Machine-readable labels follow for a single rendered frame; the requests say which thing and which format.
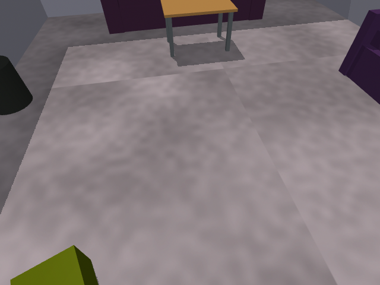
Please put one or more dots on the armchair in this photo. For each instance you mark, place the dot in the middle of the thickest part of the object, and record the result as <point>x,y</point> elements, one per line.
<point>362,62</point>

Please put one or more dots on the sofa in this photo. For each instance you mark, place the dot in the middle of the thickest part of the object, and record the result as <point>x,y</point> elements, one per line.
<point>135,15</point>

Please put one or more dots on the coffee table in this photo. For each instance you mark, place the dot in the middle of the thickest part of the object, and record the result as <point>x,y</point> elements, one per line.
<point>182,8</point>

